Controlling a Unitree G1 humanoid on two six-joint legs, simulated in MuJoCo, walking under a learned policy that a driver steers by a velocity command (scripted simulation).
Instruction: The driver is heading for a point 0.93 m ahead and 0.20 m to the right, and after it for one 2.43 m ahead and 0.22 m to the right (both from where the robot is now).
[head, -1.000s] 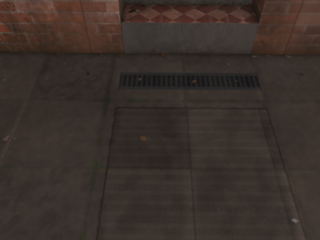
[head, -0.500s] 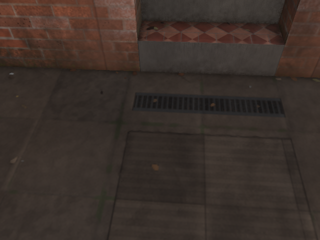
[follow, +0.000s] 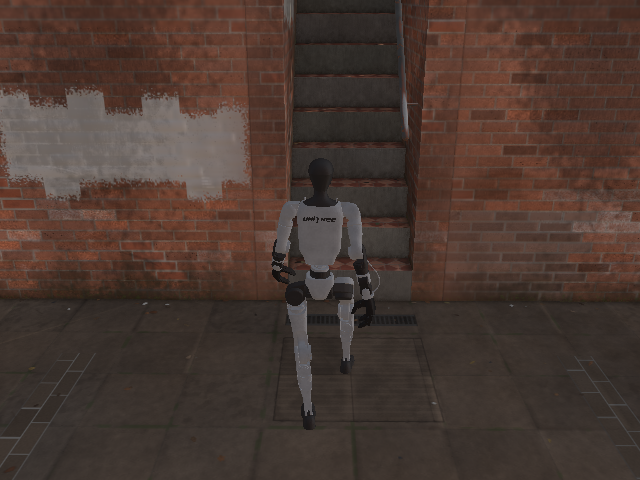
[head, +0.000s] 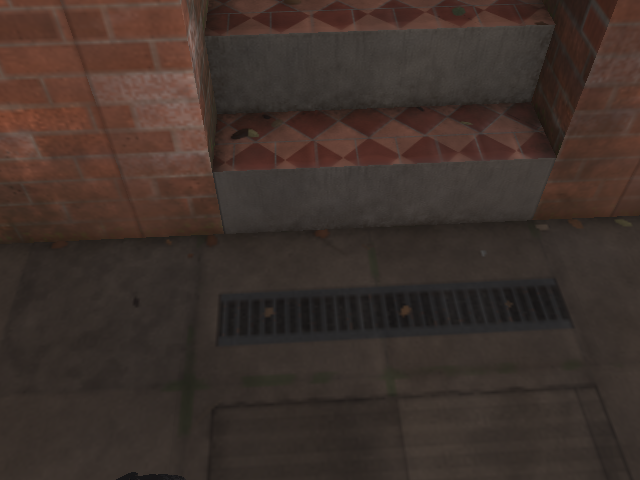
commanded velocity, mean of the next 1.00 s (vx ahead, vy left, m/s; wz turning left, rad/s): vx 0.87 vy -0.11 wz -0.28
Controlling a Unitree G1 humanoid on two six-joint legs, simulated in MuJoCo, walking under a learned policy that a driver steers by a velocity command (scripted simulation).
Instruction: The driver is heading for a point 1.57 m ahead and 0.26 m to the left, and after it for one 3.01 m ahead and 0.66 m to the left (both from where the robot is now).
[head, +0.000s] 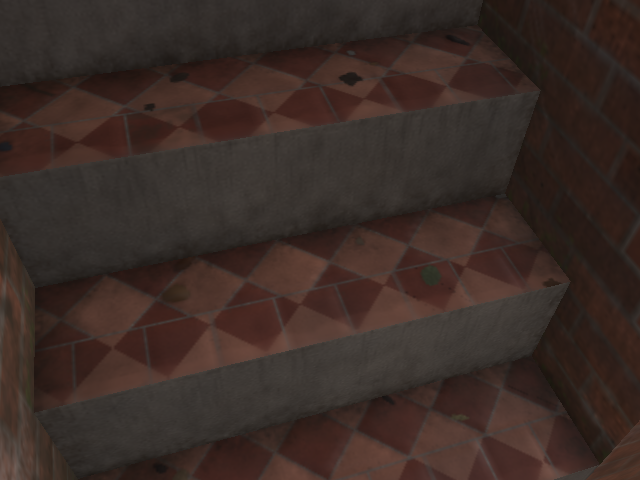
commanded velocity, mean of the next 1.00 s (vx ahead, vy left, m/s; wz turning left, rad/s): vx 0.30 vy -0.12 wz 0.06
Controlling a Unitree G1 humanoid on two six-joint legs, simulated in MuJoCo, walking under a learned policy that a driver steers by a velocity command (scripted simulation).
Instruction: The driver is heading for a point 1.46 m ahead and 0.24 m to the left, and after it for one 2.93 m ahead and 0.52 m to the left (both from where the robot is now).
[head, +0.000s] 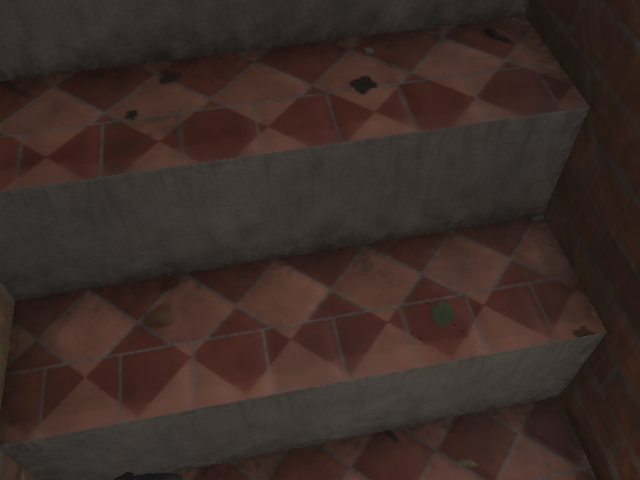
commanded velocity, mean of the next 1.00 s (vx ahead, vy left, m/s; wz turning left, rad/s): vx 0.41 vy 0.00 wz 0.41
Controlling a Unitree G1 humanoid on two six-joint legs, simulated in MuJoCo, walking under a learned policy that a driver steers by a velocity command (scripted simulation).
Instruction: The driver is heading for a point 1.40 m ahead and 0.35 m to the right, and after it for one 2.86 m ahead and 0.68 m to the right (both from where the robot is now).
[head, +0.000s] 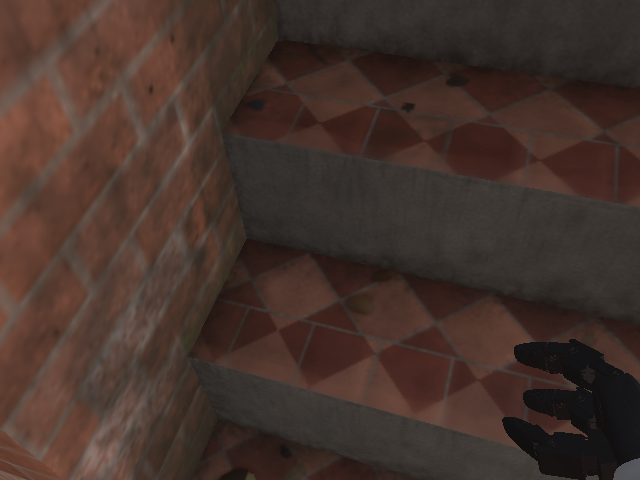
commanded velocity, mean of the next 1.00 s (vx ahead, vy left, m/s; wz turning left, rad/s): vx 0.42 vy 0.09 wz -0.59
